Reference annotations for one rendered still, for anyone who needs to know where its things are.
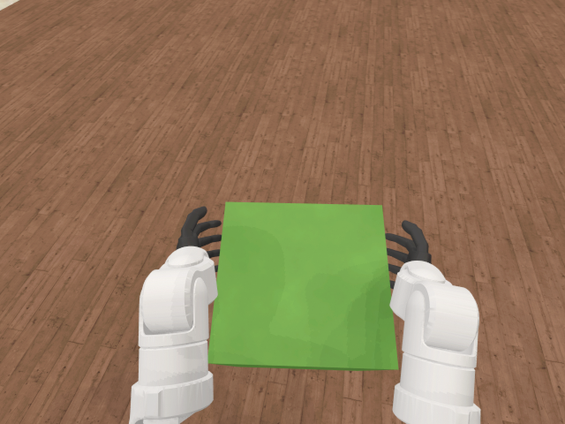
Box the robot right forearm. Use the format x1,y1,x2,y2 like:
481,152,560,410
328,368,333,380
389,261,480,424

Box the carton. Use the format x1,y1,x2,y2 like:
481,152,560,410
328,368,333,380
207,202,398,371

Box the robot right hand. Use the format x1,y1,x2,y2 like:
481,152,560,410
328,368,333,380
385,220,432,290

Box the robot left hand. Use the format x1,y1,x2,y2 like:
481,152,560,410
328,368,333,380
176,206,222,272

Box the robot left forearm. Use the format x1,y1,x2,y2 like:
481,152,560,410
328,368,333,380
129,246,218,424

